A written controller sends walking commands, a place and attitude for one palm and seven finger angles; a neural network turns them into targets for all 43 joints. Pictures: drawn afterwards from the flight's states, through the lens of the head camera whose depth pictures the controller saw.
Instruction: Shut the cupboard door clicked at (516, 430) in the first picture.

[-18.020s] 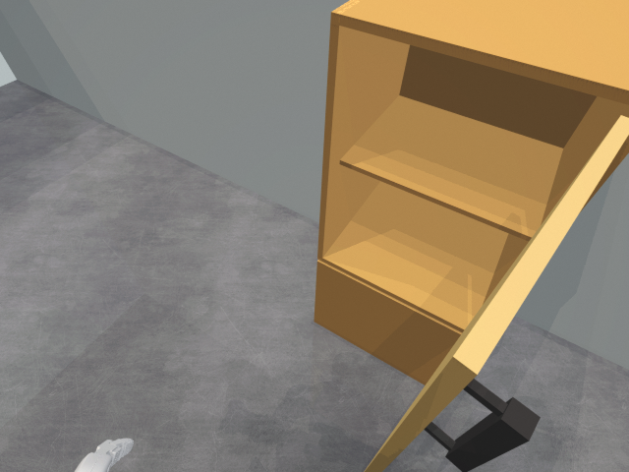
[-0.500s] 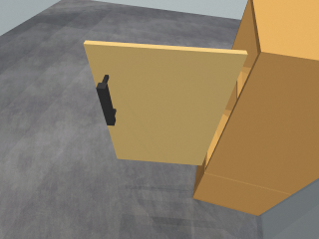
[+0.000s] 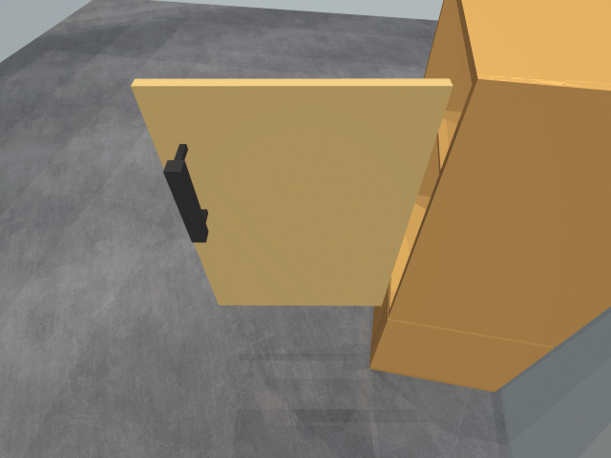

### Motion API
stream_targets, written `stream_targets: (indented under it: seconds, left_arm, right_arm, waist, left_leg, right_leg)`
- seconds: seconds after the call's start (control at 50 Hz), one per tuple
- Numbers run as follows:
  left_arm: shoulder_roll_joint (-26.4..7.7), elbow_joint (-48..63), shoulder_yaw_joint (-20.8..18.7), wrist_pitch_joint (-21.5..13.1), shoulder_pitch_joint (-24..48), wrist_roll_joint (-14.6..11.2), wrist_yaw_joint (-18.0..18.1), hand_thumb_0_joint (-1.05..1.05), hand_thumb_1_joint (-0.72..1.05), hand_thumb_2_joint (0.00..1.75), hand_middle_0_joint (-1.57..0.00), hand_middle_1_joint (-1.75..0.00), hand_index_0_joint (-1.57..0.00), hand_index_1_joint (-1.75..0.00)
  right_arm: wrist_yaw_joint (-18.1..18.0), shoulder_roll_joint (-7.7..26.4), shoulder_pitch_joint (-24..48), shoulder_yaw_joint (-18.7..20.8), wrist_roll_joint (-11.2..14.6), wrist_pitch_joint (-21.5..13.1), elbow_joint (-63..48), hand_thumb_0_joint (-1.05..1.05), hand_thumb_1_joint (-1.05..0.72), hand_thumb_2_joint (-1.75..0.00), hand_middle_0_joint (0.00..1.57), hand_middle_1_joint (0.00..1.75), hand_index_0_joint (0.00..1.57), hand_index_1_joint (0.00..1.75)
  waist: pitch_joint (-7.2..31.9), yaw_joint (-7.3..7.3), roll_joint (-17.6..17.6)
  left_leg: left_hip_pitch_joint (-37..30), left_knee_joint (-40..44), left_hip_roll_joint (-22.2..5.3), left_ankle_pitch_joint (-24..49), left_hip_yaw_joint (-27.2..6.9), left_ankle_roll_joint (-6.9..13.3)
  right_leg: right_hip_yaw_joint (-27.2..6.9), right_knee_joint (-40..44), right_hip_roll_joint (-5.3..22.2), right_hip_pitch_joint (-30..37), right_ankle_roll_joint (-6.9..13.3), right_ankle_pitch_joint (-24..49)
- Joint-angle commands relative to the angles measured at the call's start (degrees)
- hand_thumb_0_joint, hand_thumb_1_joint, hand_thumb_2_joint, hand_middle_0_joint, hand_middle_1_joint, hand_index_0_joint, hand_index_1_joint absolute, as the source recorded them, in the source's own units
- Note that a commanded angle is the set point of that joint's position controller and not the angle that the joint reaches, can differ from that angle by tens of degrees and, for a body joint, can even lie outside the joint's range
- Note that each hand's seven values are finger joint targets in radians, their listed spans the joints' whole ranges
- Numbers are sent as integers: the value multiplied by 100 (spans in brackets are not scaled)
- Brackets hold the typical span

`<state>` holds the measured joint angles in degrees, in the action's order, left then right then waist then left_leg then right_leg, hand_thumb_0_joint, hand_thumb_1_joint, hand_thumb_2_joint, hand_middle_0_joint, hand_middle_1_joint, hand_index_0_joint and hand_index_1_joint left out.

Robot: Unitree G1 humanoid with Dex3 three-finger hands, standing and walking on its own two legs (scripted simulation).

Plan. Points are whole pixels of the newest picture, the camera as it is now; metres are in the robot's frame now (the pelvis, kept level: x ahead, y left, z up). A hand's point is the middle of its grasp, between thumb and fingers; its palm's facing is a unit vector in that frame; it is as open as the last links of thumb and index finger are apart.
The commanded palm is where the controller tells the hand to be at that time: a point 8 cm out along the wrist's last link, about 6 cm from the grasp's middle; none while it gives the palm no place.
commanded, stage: come to a stop and stand still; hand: left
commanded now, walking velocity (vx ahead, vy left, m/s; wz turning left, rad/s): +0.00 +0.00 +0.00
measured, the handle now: (191, 195) +0.48 +0.21 +0.06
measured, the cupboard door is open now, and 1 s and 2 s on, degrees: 100 100 100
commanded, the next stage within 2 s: look again from close up in 0.40 s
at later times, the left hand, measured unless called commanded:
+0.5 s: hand out of the picture +0.05 +0.17 -0.17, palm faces -0.01 -0.98 -0.21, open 7.4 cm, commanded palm none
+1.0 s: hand out of the picture +0.01 +0.19 -0.17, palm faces -0.01 -0.98 -0.20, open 7.4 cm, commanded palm none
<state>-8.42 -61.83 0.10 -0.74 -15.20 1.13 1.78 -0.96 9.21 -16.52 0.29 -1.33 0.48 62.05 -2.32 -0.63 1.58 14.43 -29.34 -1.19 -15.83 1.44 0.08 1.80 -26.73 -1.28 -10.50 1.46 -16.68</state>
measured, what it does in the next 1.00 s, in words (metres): stands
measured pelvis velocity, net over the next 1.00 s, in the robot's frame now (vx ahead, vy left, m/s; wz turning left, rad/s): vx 0.01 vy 0.01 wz -0.02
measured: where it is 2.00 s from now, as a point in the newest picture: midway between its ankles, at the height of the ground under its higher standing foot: outside the picture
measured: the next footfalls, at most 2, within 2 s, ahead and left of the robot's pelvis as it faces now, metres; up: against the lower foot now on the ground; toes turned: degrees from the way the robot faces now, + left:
none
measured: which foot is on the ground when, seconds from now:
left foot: down 0.00-1.00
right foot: down 0.00-1.00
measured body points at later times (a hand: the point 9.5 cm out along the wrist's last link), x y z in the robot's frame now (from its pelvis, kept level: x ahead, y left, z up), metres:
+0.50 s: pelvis +0.02 -0.01 +0.00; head +0.03 -0.01 +0.45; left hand +0.05 +0.22 -0.15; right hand +0.04 -0.23 -0.16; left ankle +0.00 +0.12 -0.74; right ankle -0.03 -0.10 -0.74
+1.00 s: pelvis +0.01 +0.01 +0.00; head +0.02 +0.02 +0.45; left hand +0.01 +0.24 -0.16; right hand +0.02 -0.22 -0.15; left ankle +0.00 +0.12 -0.74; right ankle -0.03 -0.10 -0.74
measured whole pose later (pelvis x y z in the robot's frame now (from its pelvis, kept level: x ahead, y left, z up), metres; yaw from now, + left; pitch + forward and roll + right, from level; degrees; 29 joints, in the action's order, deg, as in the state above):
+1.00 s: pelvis +0.01 +0.01 +0.00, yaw -1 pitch -1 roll +0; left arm -10.8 -63.1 1.0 -0.8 -16.5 0.7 1.7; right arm -1.5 9.3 -13.2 -1.0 -0.8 -1.0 65.0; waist -2.3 0.7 -1.2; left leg 9.2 -24.3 0.0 -14.2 2.9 0.8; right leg 0.2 -24.2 -0.2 -6.8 0.5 -16.5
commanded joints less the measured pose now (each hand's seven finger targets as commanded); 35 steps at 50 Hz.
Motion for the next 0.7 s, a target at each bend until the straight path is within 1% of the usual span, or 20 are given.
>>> stream_targets:
  seconds: [0.0, 0.02, 0.04, 0.06, 0.08, 0.12, 0.14, 0.16, 0.2, 0.22, 0.26, 0.34, 0.36, 0.4, 0.44, 0.52, 0.56, 0.6, 0.66, 0.68]
  left_arm:
    - [-803, 289, -111, -261, -276, -23, 118, 0, 90, 90, -20, -30, -20, -30]
    - [-744, 295, -104, -281, -249, -26, 133, 0, 90, 90, -20, -30, -20, -30]
    - [-678, 264, -89, -293, -260, -35, 136, 0, 90, 90, -20, -30, -20, -30]
    - [-685, 257, -83, -304, -319, -40, 131, 0, 90, 90, -20, -30, -20, -30]
    - [-683, 255, -81, -295, -393, -47, 126, 0, 90, 90, -20, -30, -20, -30]
    - [-690, 198, -84, -268, -524, -63, 126, 0, 90, 90, -20, -30, -20, -30]
    - [-706, 177, -83, -255, -553, -66, 129, 0, 90, 90, -20, -30, -20, -30]
    - [-709, 162, -77, -255, -589, -62, 128, 0, 90, 90, -20, -30, -20, -30]
    - [-754, 167, -79, -227, -573, -68, 129, 0, 90, 90, -20, -30, -20, -30]
    - [-749, 173, -76, -213, -552, -66, 132, 0, 90, 90, -20, -30, -20, -30]
    - [-746, 202, -78, -185, -517, -61, 130, 0, 90, 90, -20, -30, -20, -30]
    - [-797, 232, -83, -140, -460, -60, 118, 0, 90, 90, -20, -30, -20, -30]
    - [-798, 238, -87, -138, -456, -56, 112, 0, 90, 90, -20, -30, -20, -30]
    - [-836, 222, -82, -128, -458, -65, 106, 0, 90, 90, -20, -30, -20, -30]
    - [-845, 223, -79, -122, -444, -60, 96, 0, 90, 90, -20, -30, -20, -30]
    - [-851, 176, -80, -119, -466, -52, 83, 0, 90, 90, -20, -30, -20, -30]
    - [-849, 166, -77, -122, -484, -46, 82, 0, 90, 90, -20, -30, -20, -30]
    - [-847, 134, -64, -116, -489, -54, 76, 0, 90, 90, -20, -30, -20, -30]
    - [-828, 114, -59, -109, -479, -42, 68, 0, 90, 90, -20, -30, -20, -30]
    - [-838, 105, -51, -105, -472, -47, 69, 0, 90, 90, -20, -30, -20, -30]
  right_arm:
    - [90, 301, -226, 54, -27, -115, -407, 0, -90, -90, 20, 30, 20, 30]
    - [70, 285, -321, 42, -6, -162, -398, 0, -90, -90, 20, 30, 20, 30]
    - [42, 288, -365, 23, 12, -211, -346, 0, -90, -90, 20, 30, 20, 30]
    - [23, 265, -438, -9, 27, -251, -276, 0, -90, -90, 20, 30, 20, 30]
    - [0, 332, -415, -17, 32, -273, -276, 0, -90, -90, 20, 30, 20, 30]
    - [-61, 386, -358, -24, 50, -282, -259, 0, -90, -90, 20, 30, 20, 30]
    - [-79, 396, -344, -24, 53, -273, -254, 0, -90, -90, 20, 30, 20, 30]
    - [-88, 376, -348, -34, 53, -277, -232, 0, -90, -90, 20, 30, 20, 30]
    - [-97, 403, -320, -34, 61, -249, -203, 0, -90, -90, 20, 30, 20, 30]
    - [-98, 418, -316, -32, 60, -244, -174, 0, -90, -90, 20, 30, 20, 30]
    - [-99, 391, -264, -33, 62, -237, -128, 0, -90, -90, 20, 30, 20, 30]
    - [-101, 487, -181, -27, 53, -215, -92, 0, -90, -90, 20, 30, 20, 30]
    - [-102, 460, -149, -32, 56, -222, -69, 0, -90, -90, 20, 30, 20, 30]
    - [-102, 530, -93, -31, 51, -209, -79, 0, -90, -90, 20, 30, 20, 30]
    - [-101, 538, -47, -23, 53, -202, -74, 0, -90, -90, 20, 30, 20, 30]
    - [-107, 574, 22, -25, 55, -214, -51, 0, -90, -90, 20, 30, 20, 30]
    - [-111, 555, 36, -26, 70, -217, -18, 0, -90, -90, 20, 30, 20, 30]
    - [-111, 604, 68, -21, 64, -216, -12, 0, -90, -90, 20, 30, 20, 30]
    - [-109, 593, 84, -14, 71, -215, 19, 0, -90, -90, 20, 30, 20, 30]
    - [-106, 630, 88, -19, 71, -217, 28, 0, -90, -90, 20, 30, 20, 30]
  waist:
    - [14, -157, -776]
    - [129, -190, -771]
    - [211, -175, -561]
    - [274, -123, -270]
    - [316, -74, -96]
    - [326, 4, -130]
    - [287, 4, -289]
    - [243, 26, -300]
    - [148, 18, -516]
    - [128, 12, -509]
    - [-1, 35, -427]
    - [28, 37, -234]
    - [0, 57, -155]
    - [102, 55, -207]
    - [54, 59, -212]
    - [68, 74, -144]
    - [63, 81, -241]
    - [94, 79, -142]
    - [5, 78, -240]
    - [10, 81, -165]
  left_leg:
    - [93, -565, -104, -123, 3, -8]
    - [-24, -317, -148, 69, -45, 12]
    - [-161, -96, -205, 535, -113, 30]
    - [-238, 50, -275, 1005, -143, 50]
    - [-272, 45, -341, 1444, -217, 76]
    - [-271, 29, -385, 1690, -201, 91]
    - [-276, 39, -389, 1663, -191, 89]
    - [-263, 76, -383, 1736, -161, 82]
    - [-261, 125, -362, 1489, -138, 66]
    - [-294, 187, -366, 1465, -138, 64]
    - [-303, 289, -359, 1519, -157, 75]
    - [-451, 405, -399, 1469, -181, 88]
    - [-451, 444, -398, 1534, -190, 99]
    - [-546, 448, -409, 1502, -197, 98]
    - [-546, 495, -407, 1376, -202, 97]
    - [-616, 529, -420, 1516, -212, 111]
    - [-619, 558, -424, 1539, -209, 119]
    - [-669, 568, -427, 1524, -227, 118]
    - [-665, 663, -448, 1434, -243, 139]
    - [-662, 667, -444, 1460, -255, 139]
  right_leg:
    - [-1103, 1074, 1079, -458, 478, 96]
    - [-990, 815, 1027, -327, 474, 841]
    - [-838, 544, 921, -182, 405, 1528]
    - [-679, 325, 829, -20, 348, 2056]
    - [-591, 98, 749, 118, 273, 2509]
    - [-575, 0, 736, 268, 196, 2953]
    - [-581, 2, 739, 288, 184, 3094]
    - [-580, 14, 765, 321, 173, 3364]
    - [-588, 50, 774, 340, 145, 3377]
    - [-605, 62, 767, 321, 145, 3311]
    - [-578, 127, 729, 270, 124, 3049]
    - [-613, 228, 689, 203, 119, 2363]
    - [-596, 257, 675, 215, 111, 2316]
    - [-625, 270, 691, 229, 111, 2251]
    - [-652, 338, 692, 190, 113, 2108]
    - [-650, 382, 702, 206, 92, 2164]
    - [-624, 413, 694, 246, 83, 2232]
    - [-650, 425, 712, 208, 81, 2147]
    - [-628, 484, 679, 155, 77, 1897]
    - [-640, 484, 697, 161, 74, 1886]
